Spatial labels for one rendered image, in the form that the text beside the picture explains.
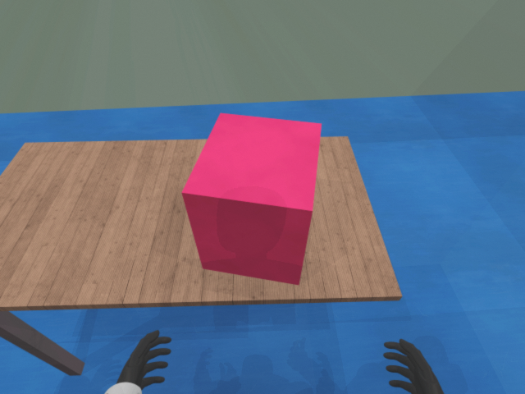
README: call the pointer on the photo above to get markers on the table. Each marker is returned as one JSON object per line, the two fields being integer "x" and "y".
{"x": 103, "y": 225}

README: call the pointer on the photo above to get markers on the carton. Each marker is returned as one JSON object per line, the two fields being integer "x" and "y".
{"x": 250, "y": 196}

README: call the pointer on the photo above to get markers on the robot right hand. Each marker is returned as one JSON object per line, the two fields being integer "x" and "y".
{"x": 423, "y": 380}

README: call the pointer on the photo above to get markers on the robot left hand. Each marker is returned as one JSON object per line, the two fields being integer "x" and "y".
{"x": 136, "y": 367}

